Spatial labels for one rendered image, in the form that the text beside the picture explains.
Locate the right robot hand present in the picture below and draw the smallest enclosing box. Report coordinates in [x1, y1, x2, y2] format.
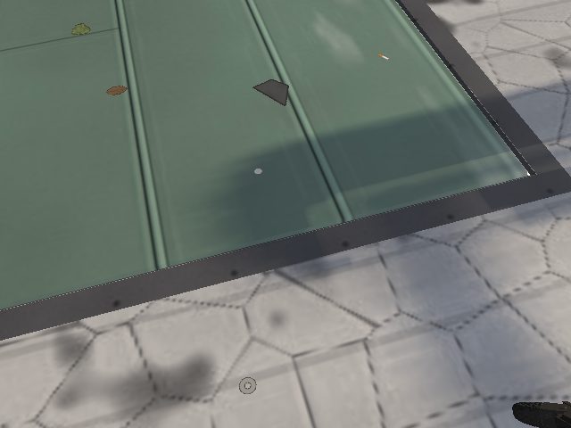
[512, 401, 571, 428]

